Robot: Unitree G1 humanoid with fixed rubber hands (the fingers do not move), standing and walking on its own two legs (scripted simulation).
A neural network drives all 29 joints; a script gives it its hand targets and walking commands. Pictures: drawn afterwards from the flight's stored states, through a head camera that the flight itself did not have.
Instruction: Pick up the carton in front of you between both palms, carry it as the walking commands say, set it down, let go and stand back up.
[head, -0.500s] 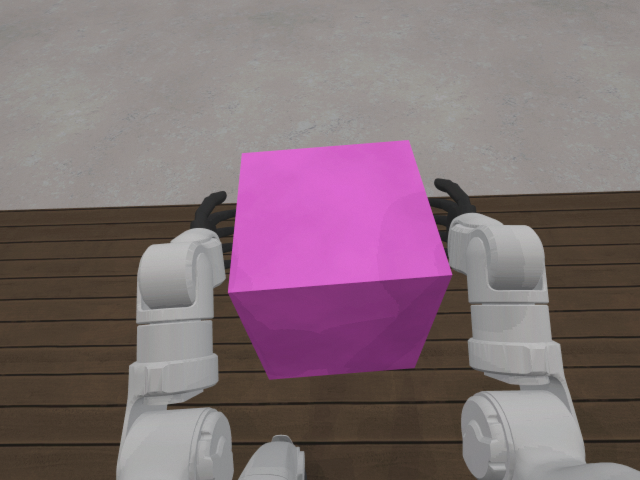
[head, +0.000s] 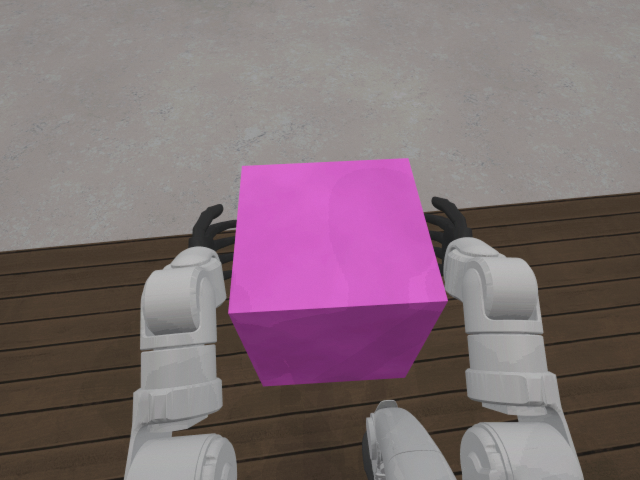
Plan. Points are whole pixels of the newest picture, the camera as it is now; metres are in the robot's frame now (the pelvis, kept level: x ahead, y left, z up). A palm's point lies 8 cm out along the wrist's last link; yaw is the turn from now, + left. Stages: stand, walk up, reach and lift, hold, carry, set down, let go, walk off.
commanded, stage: carry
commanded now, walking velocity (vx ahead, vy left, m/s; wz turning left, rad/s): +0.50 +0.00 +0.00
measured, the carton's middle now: (330, 280) +0.35 -0.02 +0.00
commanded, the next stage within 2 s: none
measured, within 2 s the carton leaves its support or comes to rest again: neither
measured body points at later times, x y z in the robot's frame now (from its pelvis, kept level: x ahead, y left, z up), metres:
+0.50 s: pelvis +0.31 -0.03 -0.04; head +0.34 -0.05 +0.41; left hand +0.66 +0.14 +0.06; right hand +0.68 -0.16 +0.06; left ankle +0.40 +0.13 -0.70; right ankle +0.26 -0.07 -0.77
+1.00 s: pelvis +0.62 +0.02 -0.08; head +0.66 +0.02 +0.37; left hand +0.98 +0.15 -0.02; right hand +0.96 -0.15 -0.02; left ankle +0.60 +0.05 -0.81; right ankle +0.68 -0.15 -0.74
